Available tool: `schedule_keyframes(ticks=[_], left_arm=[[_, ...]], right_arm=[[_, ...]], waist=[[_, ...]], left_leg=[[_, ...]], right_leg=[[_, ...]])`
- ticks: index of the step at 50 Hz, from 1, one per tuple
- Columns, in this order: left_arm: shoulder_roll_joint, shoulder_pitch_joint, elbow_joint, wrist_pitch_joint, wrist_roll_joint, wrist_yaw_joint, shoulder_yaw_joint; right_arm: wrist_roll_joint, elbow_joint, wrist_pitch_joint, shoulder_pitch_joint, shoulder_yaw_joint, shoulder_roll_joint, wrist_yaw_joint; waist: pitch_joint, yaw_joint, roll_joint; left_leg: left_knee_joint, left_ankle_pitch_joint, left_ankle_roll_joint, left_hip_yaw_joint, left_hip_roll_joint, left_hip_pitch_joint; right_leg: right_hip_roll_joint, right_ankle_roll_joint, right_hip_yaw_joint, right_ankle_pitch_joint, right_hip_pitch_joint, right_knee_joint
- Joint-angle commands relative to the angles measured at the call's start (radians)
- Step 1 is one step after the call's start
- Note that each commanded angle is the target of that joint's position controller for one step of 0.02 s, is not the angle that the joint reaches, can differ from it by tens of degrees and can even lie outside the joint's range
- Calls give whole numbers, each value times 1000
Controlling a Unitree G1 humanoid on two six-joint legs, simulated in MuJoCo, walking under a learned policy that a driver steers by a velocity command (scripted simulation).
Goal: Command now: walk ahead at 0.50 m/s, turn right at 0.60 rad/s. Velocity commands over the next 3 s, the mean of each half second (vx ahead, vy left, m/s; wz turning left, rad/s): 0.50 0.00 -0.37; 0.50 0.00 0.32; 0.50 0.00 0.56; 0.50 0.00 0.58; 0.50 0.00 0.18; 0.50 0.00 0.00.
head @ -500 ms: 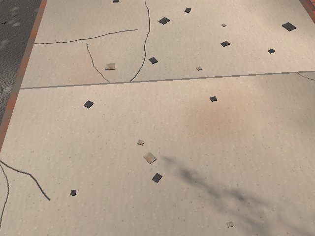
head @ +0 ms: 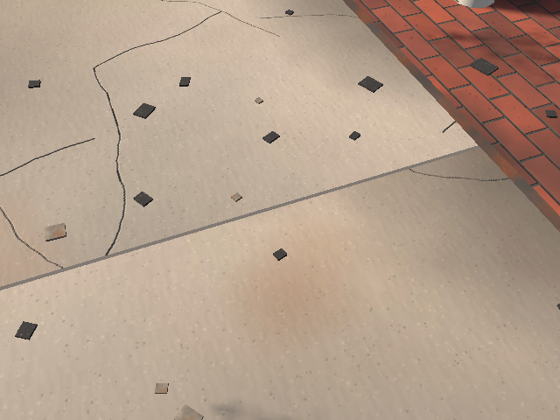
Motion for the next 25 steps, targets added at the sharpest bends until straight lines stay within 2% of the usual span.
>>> schedule_keyframes(ticks=[1, 4, 6, 8, 10, 13, 14, 15, 16, 17, 18, 19, 20, 21, 22, 23, 24, 25], left_arm=[[45, -12, -95, -1, -1, -4, 17], [37, -63, -117, 1, 5, -5, 12], [33, -103, -124, -3, 3, -14, 9], [10, -176, -141, -13, 7, -26, -1], [-5, -242, -160, -19, 6, -39, -10], [4, -306, -194, -24, 1, -54, -11], [15, -308, -201, -25, 3, -58, -7], [31, -287, -202, -26, 7, -59, 0], [57, -220, -187, -26, 13, -57, 14], [96, -69, -141, -25, 16, -52, 39], [162, 94, -98, -19, 19, -37, 68], [287, 162, -86, -20, 26, -25, 87], [219, 198, -90, -26, 24, -27, 66], [170, 142, -79, -34, 29, -34, 46], [140, 72, -79, -37, 21, -36, 36], [103, 9, -80, -39, 19, -39, 24], [75, -30, -83, -44, 24, -41, 16], [69, -48, -80, -50, 28, -41, 16]], right_arm=[[5, -33, -20, 7, -29, -114, -1], [3, -8, -17, 26, -40, -148, -4], [4, 3, -9, 29, -42, -159, -8], [9, 20, -1, 57, -39, -164, -9], [17, 39, 7, 93, -38, -178, -8], [36, 67, 24, 133, -42, -205, -4], [41, 75, 31, 136, -44, -214, -5], [45, 79, 36, 129, -46, -227, -7], [48, 83, 41, 120, -48, -240, -10], [48, 86, 47, 110, -42, -234, -15], [33, 73, 43, 113, -27, -199, -20], [1, 24, 22, 203, 19, -71, -6], [25, 49, -8, 177, 11, -123, 4], [62, 12, -15, 73, -11, -182, 9], [58, -3, -17, 25, -5, -165, 5], [36, 4, -11, 12, -7, -157, 0], [27, 12, 2, 37, -12, -153, -2], [31, 25, 18, 72, -10, -135, 1]], waist=[[-9, 3, 138], [-6, -4, 113], [1, -17, 113], [20, -47, 105], [44, -71, 101], [78, -77, 112], [77, -65, 122], [59, -39, 139], [9, 11, 157], [-78, 95, 145], [-182, 164, 104], [-319, 104, -165], [-451, 139, -126], [-293, 135, -72], [-185, 99, -43], [-119, 63, -7], [-92, 24, -24], [-90, -1, -38]], left_leg=[[-246, 134, 162, -235, 283, 142], [-255, 257, 168, -145, 296, 183], [-255, 283, 151, -76, 282, 206], [-255, 279, 139, -27, 266, 206], [-256, 261, 136, -3, 273, 224], [-237, 291, 134, -5, 314, 298], [-213, 355, 130, -2, 327, 326], [-163, 501, 122, 10, 331, 344], [-67, 675, 107, 34, 321, 350], [107, 784, 82, 78, 286, 305], [347, 618, 42, 98, 246, 107], [762, -114, -25, 80, 90, -334], [919, -411, -18, -129, 41, -432], [950, -342, -8, -141, 92, -513], [887, -253, -3, -124, 134, -502], [823, -194, -10, -116, 163, -462], [778, -145, -15, -125, 186, -395], [761, -108, -22, -127, 192, -344]], right_leg=[[-90, 9, 38, 71, -183, -25], [-97, 24, 37, 168, -238, -128], [-95, 24, 17, 264, -231, -236], [-80, 14, -15, 340, -189, -367], [-62, 5, -55, 353, -158, -466], [-42, -21, -88, 265, -143, -562], [-30, -37, -101, 216, -124, -587], [-7, -56, -120, 170, -69, -612], [28, -79, -145, 157, 47, -647], [70, -109, -171, 230, 267, -712], [5, -145, -67, 286, 570, -676], [-295, -312, 442, 210, 953, -710], [-381, -361, 700, 191, 978, -855], [-334, -301, 517, 256, 866, -864], [-285, -264, 363, 343, 709, -870], [-238, -238, 265, 407, 578, -894], [-204, -223, 201, 426, 481, -931], [-195, -221, 170, 408, 428, -971]])
Next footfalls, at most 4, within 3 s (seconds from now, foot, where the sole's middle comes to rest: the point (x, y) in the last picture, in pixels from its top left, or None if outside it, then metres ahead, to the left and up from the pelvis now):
0.36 right None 0.33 -0.18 -0.78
0.92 left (273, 352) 0.66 0.02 -0.78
1.40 right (326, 254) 0.96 -0.13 -0.78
1.94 left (202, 219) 1.09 0.24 -0.78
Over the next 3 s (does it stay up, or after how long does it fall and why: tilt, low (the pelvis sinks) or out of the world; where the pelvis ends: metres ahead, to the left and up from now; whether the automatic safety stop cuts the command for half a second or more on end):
stays up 1.47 0.46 -0.01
